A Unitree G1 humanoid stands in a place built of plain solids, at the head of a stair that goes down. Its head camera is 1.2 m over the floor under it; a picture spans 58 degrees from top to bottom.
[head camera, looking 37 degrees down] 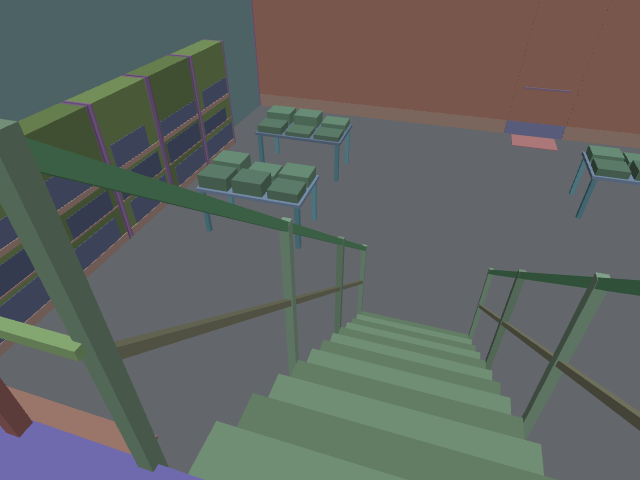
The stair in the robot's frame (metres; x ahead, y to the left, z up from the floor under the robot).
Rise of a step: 0.21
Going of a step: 0.26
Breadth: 1.22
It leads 17 degrees to the right of straight ahead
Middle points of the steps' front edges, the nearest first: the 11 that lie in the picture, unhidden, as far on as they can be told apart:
0.90 -0.30 -0.42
1.15 -0.38 -0.64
1.40 -0.45 -0.85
1.65 -0.53 -1.06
1.90 -0.61 -1.27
2.15 -0.69 -1.48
2.40 -0.76 -1.70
2.65 -0.84 -1.91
2.90 -0.92 -2.12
3.15 -1.00 -2.33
3.40 -1.07 -2.54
